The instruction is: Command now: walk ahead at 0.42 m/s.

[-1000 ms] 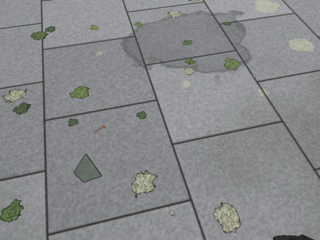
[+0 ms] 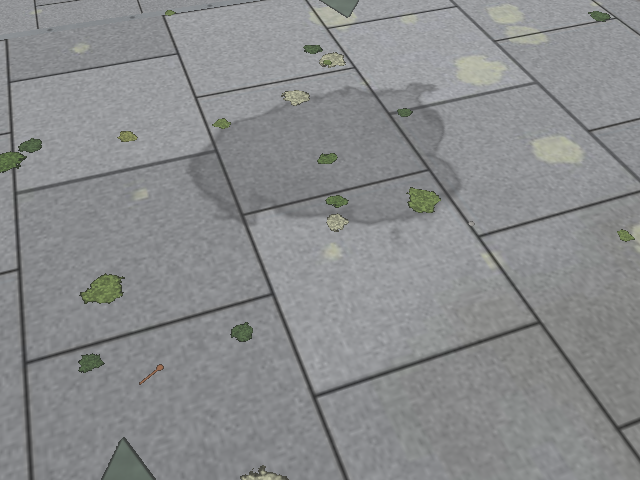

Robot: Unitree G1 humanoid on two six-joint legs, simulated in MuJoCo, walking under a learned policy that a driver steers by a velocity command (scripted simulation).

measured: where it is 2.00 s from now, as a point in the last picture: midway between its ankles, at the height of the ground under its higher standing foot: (166, 307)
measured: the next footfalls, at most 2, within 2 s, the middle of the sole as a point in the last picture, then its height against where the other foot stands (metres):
right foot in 0.26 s outside the picture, level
left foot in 0.82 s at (243, 469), level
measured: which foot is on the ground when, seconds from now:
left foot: down 0.00-0.28, up 0.30-0.80, down 0.82-1.00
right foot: up 0.00-0.24, down 0.26-0.84, up 0.86-1.00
